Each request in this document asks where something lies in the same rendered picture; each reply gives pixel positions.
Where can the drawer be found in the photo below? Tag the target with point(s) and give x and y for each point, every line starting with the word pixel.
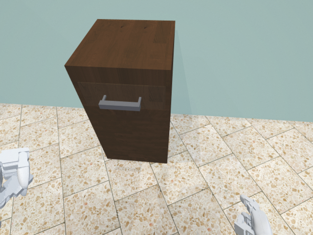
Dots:
pixel 152 97

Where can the cabinet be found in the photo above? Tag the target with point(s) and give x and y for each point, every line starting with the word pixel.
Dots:
pixel 137 52

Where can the right robot hand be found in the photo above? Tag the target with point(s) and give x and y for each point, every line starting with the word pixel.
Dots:
pixel 256 224

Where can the handle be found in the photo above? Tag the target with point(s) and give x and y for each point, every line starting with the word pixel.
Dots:
pixel 119 105

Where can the left robot hand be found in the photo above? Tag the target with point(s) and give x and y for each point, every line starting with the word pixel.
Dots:
pixel 15 168

